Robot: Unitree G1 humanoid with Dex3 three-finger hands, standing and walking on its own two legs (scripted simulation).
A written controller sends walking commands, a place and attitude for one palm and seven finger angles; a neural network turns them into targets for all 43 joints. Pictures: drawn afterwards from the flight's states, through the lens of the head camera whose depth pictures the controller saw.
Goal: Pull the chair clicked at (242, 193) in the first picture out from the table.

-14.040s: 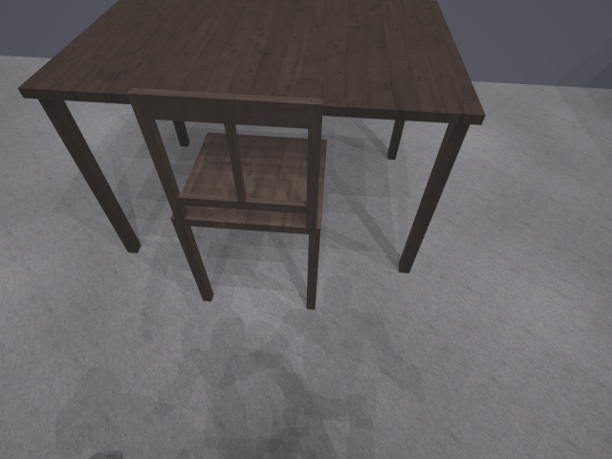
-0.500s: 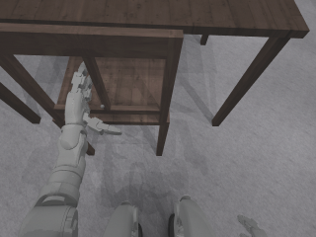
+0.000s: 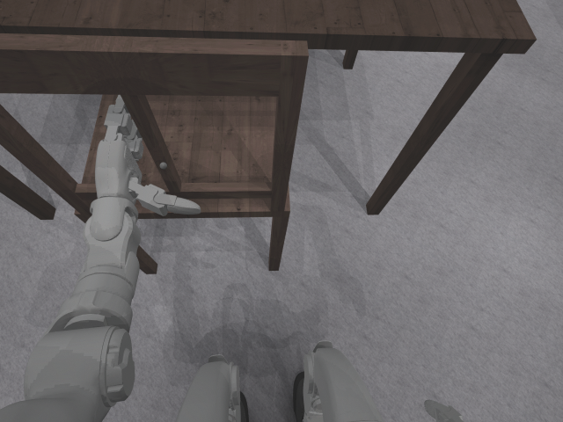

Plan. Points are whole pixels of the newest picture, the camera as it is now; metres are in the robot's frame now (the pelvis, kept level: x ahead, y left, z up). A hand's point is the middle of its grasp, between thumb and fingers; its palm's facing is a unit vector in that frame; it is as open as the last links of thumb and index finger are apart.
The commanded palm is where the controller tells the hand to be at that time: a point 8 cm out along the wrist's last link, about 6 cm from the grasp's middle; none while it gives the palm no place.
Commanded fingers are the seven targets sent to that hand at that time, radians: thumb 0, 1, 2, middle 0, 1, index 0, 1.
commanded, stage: push the fingers through the gap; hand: left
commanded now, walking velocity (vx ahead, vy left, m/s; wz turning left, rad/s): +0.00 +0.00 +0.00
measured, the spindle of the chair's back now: (157, 148) +0.50 +0.16 +0.01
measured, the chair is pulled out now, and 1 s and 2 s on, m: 0.00 0.00 0.05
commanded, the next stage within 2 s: hook a spindle and tug to test in 0.22 s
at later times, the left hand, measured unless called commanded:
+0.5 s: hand (161, 165) +0.47 +0.15 +0.02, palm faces +0.00 -1.00 -0.02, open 16.6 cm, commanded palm +0.43 +0.19 +0.03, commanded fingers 0.00 -0.50 0.30 -0.24 -0.63 -0.24 -0.63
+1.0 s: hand (169, 164) +0.47 +0.14 +0.02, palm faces +0.01 -1.00 -0.02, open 9.2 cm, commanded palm +0.43 +0.19 +0.03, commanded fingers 0.00 0.62 0.78 -0.50 -1.45 -0.50 -1.45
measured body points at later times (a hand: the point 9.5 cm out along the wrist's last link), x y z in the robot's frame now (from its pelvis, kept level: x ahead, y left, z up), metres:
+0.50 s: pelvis +0.00 +0.01 +0.00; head +0.15 +0.02 +0.43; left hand +0.46 +0.20 +0.03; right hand +0.07 -0.25 -0.12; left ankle +0.01 +0.09 -0.62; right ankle +0.04 -0.11 -0.62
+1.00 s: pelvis +0.00 +0.01 +0.00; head +0.15 +0.02 +0.43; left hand +0.46 +0.19 +0.03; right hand +0.07 -0.25 -0.12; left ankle +0.01 +0.09 -0.62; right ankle +0.04 -0.11 -0.62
